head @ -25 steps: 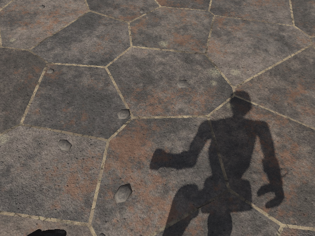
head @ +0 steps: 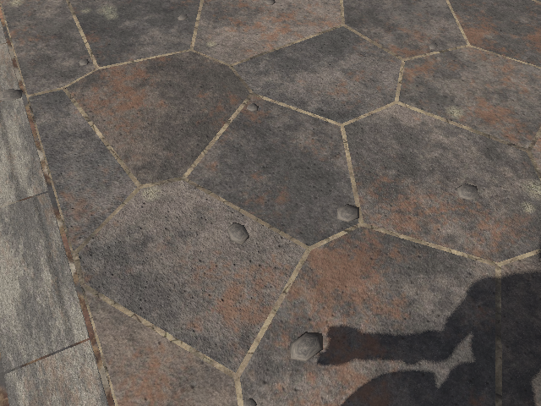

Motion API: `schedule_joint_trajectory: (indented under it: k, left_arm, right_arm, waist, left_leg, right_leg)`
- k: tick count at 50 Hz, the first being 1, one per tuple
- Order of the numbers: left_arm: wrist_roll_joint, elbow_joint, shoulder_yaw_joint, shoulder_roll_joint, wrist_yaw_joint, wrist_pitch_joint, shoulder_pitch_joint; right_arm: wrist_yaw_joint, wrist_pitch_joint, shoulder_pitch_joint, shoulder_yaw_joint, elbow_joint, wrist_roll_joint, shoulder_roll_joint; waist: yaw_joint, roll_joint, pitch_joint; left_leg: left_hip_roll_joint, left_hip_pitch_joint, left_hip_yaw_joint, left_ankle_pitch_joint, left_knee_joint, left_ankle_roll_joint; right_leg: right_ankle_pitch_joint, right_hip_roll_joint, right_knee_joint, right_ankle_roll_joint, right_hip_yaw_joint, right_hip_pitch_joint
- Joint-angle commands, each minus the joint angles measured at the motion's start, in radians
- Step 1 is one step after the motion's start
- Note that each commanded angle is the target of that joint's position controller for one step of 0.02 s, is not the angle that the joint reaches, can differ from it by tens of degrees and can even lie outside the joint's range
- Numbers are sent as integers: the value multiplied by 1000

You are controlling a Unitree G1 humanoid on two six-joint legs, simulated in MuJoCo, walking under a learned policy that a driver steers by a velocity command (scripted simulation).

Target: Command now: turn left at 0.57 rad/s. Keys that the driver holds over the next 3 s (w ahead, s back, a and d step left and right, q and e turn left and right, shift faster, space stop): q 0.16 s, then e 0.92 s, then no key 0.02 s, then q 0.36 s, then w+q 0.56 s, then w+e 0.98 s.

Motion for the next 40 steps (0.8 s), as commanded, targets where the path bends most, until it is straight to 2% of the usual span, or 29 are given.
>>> schedule_joint_trajectory:
  k: [1,2,3,4,5,6,7,10,13,15,17,18,20,21,22,23,24,25,27,29,31,33,34,35,36,37,38,39,40]
  left_arm:
    - [-6,-24,37,128,-4,-14,29]
    - [51,-67,15,65,-10,-14,37]
    - [40,-97,27,104,3,-17,-83]
    - [15,-96,37,128,9,-12,-95]
    - [9,-81,41,131,16,-7,-69]
    - [17,-63,46,135,25,-3,-50]
    - [22,-58,49,137,28,-1,-35]
    - [6,-35,45,118,19,-3,16]
    - [7,-26,23,74,9,1,2]
    - [10,-21,9,56,-2,1,-7]
    - [3,-20,10,80,-8,1,-11]
    - [0,-21,13,96,-8,1,-9]
    - [-3,-20,16,111,-8,-4,11]
    - [1,-21,14,113,-9,-8,21]
    - [8,-26,16,132,-8,-11,23]
    - [11,-36,26,183,-5,-12,22]
    - [-4,-25,37,207,-5,-10,26]
    - [-13,-29,39,188,-7,-8,31]
    - [-2,-35,37,176,-2,-9,39]
    - [5,-46,37,178,2,-16,30]
    - [1,-55,40,182,2,-22,13]
    - [-23,-67,45,187,9,-5,-44]
    - [-29,-78,43,174,15,9,-61]
    - [-21,-94,32,129,17,18,-44]
    - [-14,-108,27,111,16,19,-8]
    - [2,-93,47,169,16,15,21]
    - [-8,-71,64,197,10,18,44]
    - [-13,-51,66,181,11,26,65]
    - [-14,-47,61,161,12,32,60]
  right_arm:
    - [-5,-7,116,-57,-38,-5,-155]
    - [-25,-10,119,-84,-68,-10,-289]
    - [-13,-33,133,-72,-84,-48,-263]
    - [-8,-54,100,-62,-79,-53,-234]
    - [-12,-65,44,-58,-79,-34,-208]
    - [-17,-66,7,-48,-84,-16,-177]
    - [-23,-63,-14,-41,-88,-8,-166]
    - [-36,-62,-17,-19,-92,-20,-119]
    - [-40,-67,-19,4,-67,-32,-69]
    - [-36,-69,-25,13,-43,-44,-59]
    - [-26,-70,-17,11,-16,-52,-80]
    - [-22,-70,-24,8,-7,-50,-94]
    - [-23,-66,-47,-1,5,-32,-122]
    - [-26,-65,-36,-4,17,-23,-129]
    - [-31,-67,-11,-8,28,-21,-130]
    - [-35,-72,17,-12,25,-33,-129]
    - [-39,-76,20,-14,15,-41,-117]
    - [-45,-74,-19,-13,10,-43,-103]
    - [-54,-60,-70,-14,-7,-35,-58]
    - [-50,-53,-60,-16,-19,-30,-35]
    - [-39,-63,-38,-20,-19,-24,-36]
    - [-28,-78,16,-25,2,-15,-40]
    - [-23,-81,50,-33,17,-18,-58]
    - [-25,-78,62,-51,15,-31,-131]
    - [-20,-72,44,-65,8,-45,-194]
    - [-21,-81,29,-46,-19,-58,-142]
    - [-24,-88,-3,-31,-29,-55,-105]
    - [-28,-92,-44,-30,-35,-45,-102]
    - [-33,-96,-59,-29,-35,-32,-102]
  waist:
    - [-40,-13,-148]
    - [-3,331,-140]
    - [-94,247,-174]
    - [-72,164,-149]
    - [-39,133,-125]
    - [-26,116,-122]
    - [-12,129,-124]
    - [-1,136,-172]
    - [-14,130,-168]
    - [-30,147,-147]
    - [-46,151,-107]
    - [-45,146,-86]
    - [-24,126,-59]
    - [-12,103,-55]
    - [-14,71,-64]
    - [-44,-5,-90]
    - [-64,-97,-113]
    - [-38,-126,-113]
    - [-15,-193,-103]
    - [-16,-242,-107]
    - [-22,-224,-122]
    - [-54,-183,-144]
    - [-62,-153,-158]
    - [-36,2,-157]
    - [-12,262,-106]
    - [-22,217,-114]
    - [3,122,-99]
    - [26,78,-79]
    - [20,79,-60]
  left_leg:
    - [11,253,-67,294,-258,99]
    - [294,382,-456,658,-272,252]
    - [357,288,-540,639,-305,389]
    - [302,258,-455,557,-317,361]
    - [242,241,-391,475,-315,304]
    - [212,241,-366,432,-311,266]
    - [191,215,-346,452,-312,257]
    - [168,240,-292,486,-310,260]
    - [149,235,-243,421,-312,245]
    - [143,182,-225,332,-329,244]
    - [156,141,-241,240,-344,254]
    - [164,131,-254,211,-342,256]
    - [167,136,-261,222,-309,248]
    - [160,145,-253,246,-289,228]
    - [141,157,-237,250,-262,197]
    - [90,150,-192,213,-205,159]
    - [14,142,-109,170,-171,121]
    - [-34,148,-36,139,-110,86]
    - [-80,80,-1,64,-11,54]
    - [-107,-7,-26,-105,46,55]
    - [-93,-44,-66,-215,62,60]
    - [-82,52,-61,-48,-141,57]
    - [-56,150,-70,85,-244,59]
    - [83,247,-209,161,-306,104]
    - [263,252,-432,313,-371,234]
    - [367,233,-495,426,-366,334]
    - [341,210,-419,447,-355,330]
    - [283,207,-322,408,-344,286]
    - [255,228,-265,401,-344,261]
  right_leg:
    - [113,-135,126,-70,46,-37]
    - [-379,23,439,49,-41,-336]
    - [-472,81,625,53,134,-395]
    - [-399,60,688,38,179,-402]
    - [-308,48,676,28,191,-407]
    - [-250,41,659,31,200,-410]
    - [-201,48,667,38,199,-378]
    - [-118,63,646,57,184,-325]
    - [-74,27,445,68,181,-235]
    - [-77,11,308,66,171,-124]
    - [-104,19,230,58,151,-62]
    - [-115,25,196,51,145,-52]
    - [-70,41,90,30,126,-35]
    - [27,44,4,15,127,-12]
    - [156,29,-29,-2,157,13]
    - [382,-16,15,-27,215,39]
    - [406,-31,29,-74,266,30]
    - [341,-52,-11,-110,322,-4]
    - [282,-115,-78,-178,466,-1]
    - [286,-157,-108,-230,553,49]
    - [343,-168,-91,-236,584,93]
    - [336,-112,-42,-179,531,73]
    - [261,-66,2,-137,493,22]
    - [100,20,145,-76,396,-112]
    - [-258,157,302,-16,242,-280]
    - [-423,115,552,17,270,-306]
    - [-387,101,666,20,294,-311]
    - [-322,87,700,30,285,-323]
    - [-256,76,701,41,281,-360]
Next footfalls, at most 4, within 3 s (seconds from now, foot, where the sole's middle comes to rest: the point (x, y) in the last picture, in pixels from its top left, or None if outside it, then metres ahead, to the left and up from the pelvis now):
0.02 left None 0.04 0.12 -0.77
0.44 right None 0.06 -0.12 -0.77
1.14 right None -0.01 -0.13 -0.77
1.70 left None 0.04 0.11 -0.77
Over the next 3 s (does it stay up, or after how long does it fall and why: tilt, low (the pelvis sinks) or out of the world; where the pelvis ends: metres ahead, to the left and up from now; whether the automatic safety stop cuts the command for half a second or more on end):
stays up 0.67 0.02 0.00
